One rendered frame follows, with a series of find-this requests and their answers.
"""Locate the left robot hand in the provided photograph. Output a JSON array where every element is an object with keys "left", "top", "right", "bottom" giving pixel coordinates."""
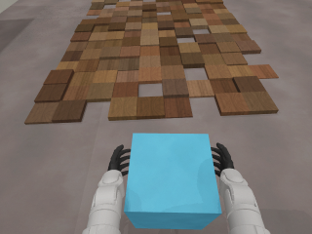
[{"left": 108, "top": 144, "right": 132, "bottom": 176}]

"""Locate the carton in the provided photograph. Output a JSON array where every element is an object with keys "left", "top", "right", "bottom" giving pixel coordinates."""
[{"left": 124, "top": 133, "right": 222, "bottom": 230}]

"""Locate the right robot hand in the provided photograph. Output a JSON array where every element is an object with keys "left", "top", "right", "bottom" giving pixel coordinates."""
[{"left": 211, "top": 143, "right": 235, "bottom": 177}]

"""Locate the robot left forearm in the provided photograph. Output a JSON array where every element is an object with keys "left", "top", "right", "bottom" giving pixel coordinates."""
[{"left": 82, "top": 170, "right": 125, "bottom": 234}]

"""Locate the robot right forearm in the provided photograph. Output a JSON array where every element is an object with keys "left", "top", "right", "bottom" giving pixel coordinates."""
[{"left": 219, "top": 168, "right": 271, "bottom": 234}]

